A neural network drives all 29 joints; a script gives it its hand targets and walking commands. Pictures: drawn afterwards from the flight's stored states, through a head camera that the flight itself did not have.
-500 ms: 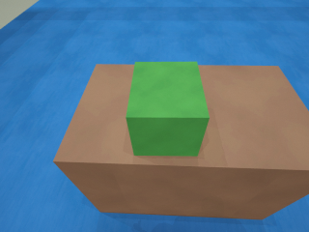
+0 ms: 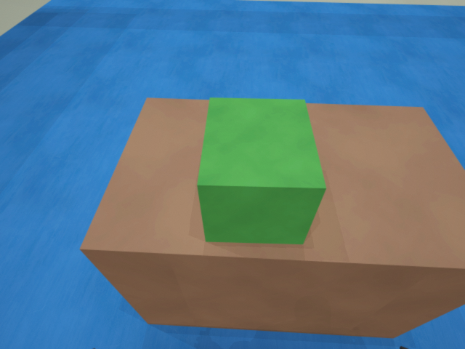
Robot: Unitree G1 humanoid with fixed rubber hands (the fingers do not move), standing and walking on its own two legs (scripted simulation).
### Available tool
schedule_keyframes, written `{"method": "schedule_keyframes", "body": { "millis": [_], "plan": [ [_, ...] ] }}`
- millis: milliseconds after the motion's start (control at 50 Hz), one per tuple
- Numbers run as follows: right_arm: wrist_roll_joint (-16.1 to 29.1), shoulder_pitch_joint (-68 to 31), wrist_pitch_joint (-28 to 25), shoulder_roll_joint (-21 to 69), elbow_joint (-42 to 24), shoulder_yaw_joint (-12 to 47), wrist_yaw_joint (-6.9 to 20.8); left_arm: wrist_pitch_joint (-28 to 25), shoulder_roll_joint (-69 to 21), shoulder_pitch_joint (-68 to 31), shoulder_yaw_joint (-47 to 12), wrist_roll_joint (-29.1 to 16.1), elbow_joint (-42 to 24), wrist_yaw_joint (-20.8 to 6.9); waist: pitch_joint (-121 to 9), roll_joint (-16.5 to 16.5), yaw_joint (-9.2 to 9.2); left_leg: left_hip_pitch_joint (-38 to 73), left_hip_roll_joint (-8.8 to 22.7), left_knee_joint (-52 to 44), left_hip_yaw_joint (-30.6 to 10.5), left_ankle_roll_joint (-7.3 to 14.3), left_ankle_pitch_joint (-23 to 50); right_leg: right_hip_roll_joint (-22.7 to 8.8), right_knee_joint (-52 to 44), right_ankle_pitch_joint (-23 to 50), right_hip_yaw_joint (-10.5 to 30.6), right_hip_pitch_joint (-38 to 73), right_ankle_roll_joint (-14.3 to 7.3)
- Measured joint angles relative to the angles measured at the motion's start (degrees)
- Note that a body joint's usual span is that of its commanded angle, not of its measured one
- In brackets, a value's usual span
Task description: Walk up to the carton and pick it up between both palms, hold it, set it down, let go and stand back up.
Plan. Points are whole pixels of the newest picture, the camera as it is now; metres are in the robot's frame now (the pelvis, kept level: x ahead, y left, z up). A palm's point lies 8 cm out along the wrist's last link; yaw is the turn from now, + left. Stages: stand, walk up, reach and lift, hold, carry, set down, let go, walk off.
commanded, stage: walk up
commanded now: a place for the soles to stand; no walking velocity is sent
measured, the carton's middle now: (255, 169) +0.50 -0.01 +0.00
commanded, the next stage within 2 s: reach and lift in 0.90 s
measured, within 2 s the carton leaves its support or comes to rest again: neither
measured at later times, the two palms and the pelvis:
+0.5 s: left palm out of the picture +0.08 +0.30 -0.10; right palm out of the picture +0.10 -0.30 -0.09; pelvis +0.00 +0.00 +0.00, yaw +0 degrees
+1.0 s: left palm out of the picture +0.08 +0.30 -0.10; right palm out of the picture +0.09 -0.31 -0.10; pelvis -0.01 -0.01 +0.00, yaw +0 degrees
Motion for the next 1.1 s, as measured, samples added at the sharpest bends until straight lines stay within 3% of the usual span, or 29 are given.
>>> {"method": "schedule_keyframes", "body": {
  "millis": [940,960,1020,1100],
  "plan": [
    [0.00,-1.50,-0.16,0.00,3.94,0.18,-1.32,1.63,0.00,-1.11,1.05,0.00,2.20,-1.22,-0.30,-0.02,0.00,1.19,0.23,-0.54,0.00,-0.01,0.62,0.17,0.27,0.35,-0.01,0.76,0.58],
    [-0.81,-1.65,-0.89,0.18,4.53,-0.45,-1.00,2.69,-0.01,-1.27,1.03,0.01,1.80,-0.95,-0.13,0.00,-0.01,1.22,0.25,-0.45,-0.01,0.00,0.53,0.18,0.44,0.09,-0.02,0.76,0.58],
    [-4.99,-4.52,-5.56,0.98,8.28,-4.83,1.35,12.86,-0.56,-4.64,1.00,0.01,-0.33,1.44,2.01,0.42,0.00,0.82,0.65,2.58,0.00,-0.04,-1.14,0.50,3.22,-1.41,-0.28,0.77,0.58],
    [-5.69,-7.20,-7.94,1.01,8.86,-7.31,2.92,20.09,-2.50,-7.57,2.06,-0.01,-5.22,2.42,3.35,1.15,0.00,0.85,1.39,5.13,-0.01,-0.79,-2.71,1.11,5.59,-2.89,-0.32,0.77,0.45]
  ]
}}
